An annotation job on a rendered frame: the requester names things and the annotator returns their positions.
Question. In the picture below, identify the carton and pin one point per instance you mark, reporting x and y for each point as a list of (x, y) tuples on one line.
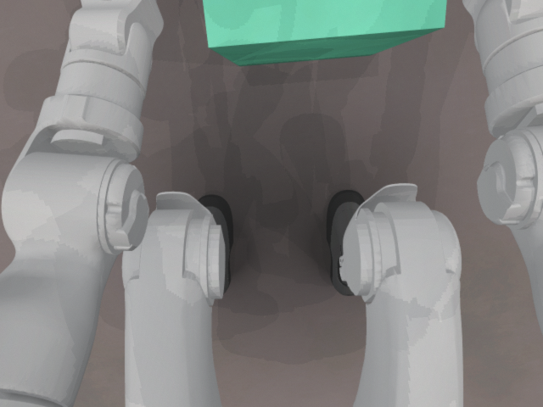
[(253, 32)]

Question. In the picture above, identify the right robot foot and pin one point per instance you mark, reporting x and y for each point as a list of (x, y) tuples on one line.
[(340, 210)]

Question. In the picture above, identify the left robot forearm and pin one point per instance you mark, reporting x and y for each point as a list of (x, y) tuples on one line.
[(103, 81)]

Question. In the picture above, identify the robot foot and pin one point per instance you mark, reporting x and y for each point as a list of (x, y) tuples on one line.
[(340, 210), (222, 214)]

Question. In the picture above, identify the robot right upper arm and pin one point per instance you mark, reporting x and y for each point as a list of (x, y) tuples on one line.
[(510, 189)]

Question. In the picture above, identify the robot left upper arm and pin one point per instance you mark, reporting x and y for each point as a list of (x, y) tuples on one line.
[(68, 217)]

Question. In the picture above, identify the right robot forearm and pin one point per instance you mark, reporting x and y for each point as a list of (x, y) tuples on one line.
[(508, 34)]

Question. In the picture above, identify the left robot foot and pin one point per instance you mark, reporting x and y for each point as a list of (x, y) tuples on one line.
[(222, 214)]

